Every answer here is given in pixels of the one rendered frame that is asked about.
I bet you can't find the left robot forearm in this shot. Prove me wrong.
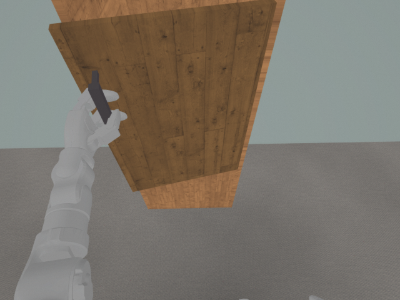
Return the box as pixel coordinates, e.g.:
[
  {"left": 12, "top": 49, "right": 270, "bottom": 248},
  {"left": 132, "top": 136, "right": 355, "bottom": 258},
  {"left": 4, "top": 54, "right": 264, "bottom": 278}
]
[{"left": 14, "top": 147, "right": 95, "bottom": 300}]

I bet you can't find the cupboard door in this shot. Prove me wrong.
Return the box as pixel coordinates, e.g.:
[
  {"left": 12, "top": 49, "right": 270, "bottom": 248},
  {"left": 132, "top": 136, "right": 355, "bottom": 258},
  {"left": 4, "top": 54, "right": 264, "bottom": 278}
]
[{"left": 49, "top": 0, "right": 277, "bottom": 192}]

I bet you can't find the handle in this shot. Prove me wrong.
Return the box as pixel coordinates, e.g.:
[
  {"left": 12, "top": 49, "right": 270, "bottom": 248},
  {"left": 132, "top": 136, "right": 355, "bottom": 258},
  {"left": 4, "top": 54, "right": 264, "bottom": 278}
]
[{"left": 88, "top": 70, "right": 119, "bottom": 130}]

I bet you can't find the robot left hand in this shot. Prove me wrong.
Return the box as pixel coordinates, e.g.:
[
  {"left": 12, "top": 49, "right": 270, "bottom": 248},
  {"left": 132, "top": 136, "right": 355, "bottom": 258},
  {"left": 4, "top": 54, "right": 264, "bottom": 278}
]
[{"left": 64, "top": 88, "right": 128, "bottom": 157}]

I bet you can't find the robot left upper arm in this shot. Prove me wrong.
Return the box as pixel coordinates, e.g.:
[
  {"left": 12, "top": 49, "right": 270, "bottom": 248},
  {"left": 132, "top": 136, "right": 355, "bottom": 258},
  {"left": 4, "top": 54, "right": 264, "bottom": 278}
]
[{"left": 17, "top": 257, "right": 93, "bottom": 300}]

